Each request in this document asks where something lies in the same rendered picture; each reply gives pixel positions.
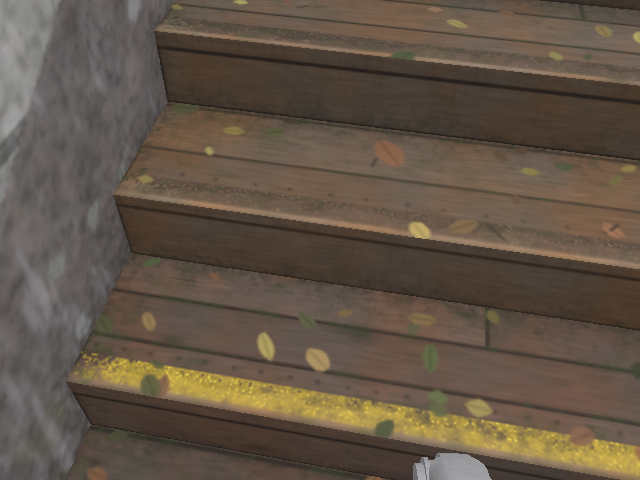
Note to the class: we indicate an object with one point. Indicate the right robot thigh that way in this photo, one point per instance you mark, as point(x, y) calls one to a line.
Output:
point(450, 466)

